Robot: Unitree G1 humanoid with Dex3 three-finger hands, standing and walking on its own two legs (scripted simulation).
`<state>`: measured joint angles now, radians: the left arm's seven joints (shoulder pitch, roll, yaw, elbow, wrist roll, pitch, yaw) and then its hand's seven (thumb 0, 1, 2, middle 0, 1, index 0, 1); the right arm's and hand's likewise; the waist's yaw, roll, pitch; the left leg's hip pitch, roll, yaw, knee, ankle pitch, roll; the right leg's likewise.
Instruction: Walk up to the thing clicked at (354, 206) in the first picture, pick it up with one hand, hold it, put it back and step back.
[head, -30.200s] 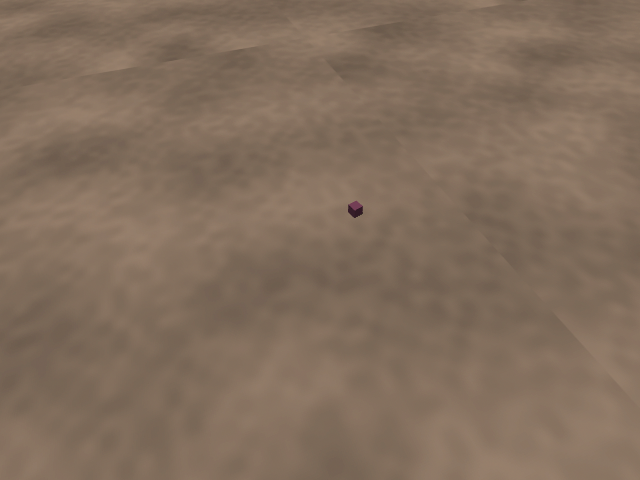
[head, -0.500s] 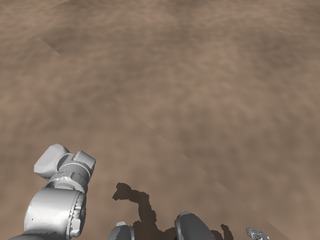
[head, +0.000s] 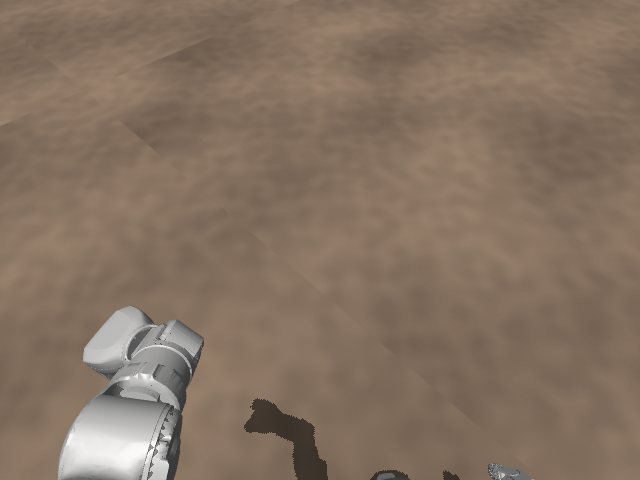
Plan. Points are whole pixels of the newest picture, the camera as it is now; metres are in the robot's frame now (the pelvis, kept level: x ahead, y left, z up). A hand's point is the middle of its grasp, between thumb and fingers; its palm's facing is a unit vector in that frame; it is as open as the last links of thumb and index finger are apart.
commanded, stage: hold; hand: left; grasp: from above
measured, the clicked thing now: (145, 359) +0.34 +0.25 -0.10
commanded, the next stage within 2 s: crouch in 1.82 s
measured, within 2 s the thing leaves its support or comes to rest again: neither
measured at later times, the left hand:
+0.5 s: hand (138, 344) +0.34 +0.24 -0.03, palm faces -0.21 -0.38 -0.90, open 7.2 cm
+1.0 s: hand (142, 341) +0.33 +0.23 -0.02, palm faces -0.20 -0.38 -0.90, open 7.4 cm
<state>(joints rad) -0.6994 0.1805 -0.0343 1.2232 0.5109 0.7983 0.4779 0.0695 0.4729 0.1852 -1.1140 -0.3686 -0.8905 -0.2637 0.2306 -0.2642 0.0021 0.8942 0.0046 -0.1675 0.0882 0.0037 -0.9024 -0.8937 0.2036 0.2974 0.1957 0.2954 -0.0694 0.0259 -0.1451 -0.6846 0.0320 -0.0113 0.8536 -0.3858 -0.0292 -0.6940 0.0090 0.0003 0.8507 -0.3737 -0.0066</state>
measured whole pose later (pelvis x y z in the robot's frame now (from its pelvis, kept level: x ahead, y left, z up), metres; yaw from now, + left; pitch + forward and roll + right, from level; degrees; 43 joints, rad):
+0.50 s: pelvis +0.02 +0.00 +0.02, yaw +0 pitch +9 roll +0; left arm -0.65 0.16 -0.08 1.15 0.52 0.81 0.44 0.06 0.48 0.16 -1.01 -0.36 -0.88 -0.28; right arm 0.21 -0.27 0.01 0.86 0.02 -0.14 0.10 0.00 -0.91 -0.89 0.20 0.30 0.19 0.30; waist -0.04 0.03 -0.12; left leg -0.51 0.02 0.00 0.73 -0.37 -0.02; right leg -0.52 0.00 0.01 0.74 -0.36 0.00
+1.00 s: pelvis +0.02 +0.00 +0.03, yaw +0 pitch +6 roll +0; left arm -0.63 0.13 -0.10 1.08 0.51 0.87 0.44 0.02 0.41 0.29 -0.94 -0.41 -0.84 -0.37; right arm 0.18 -0.28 0.01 0.85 0.02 -0.12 0.11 0.01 -0.91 -0.90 0.20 0.30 0.19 0.30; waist -0.03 0.04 -0.10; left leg -0.42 0.03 -0.01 0.64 -0.33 -0.03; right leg -0.44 0.00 0.00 0.66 -0.33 -0.01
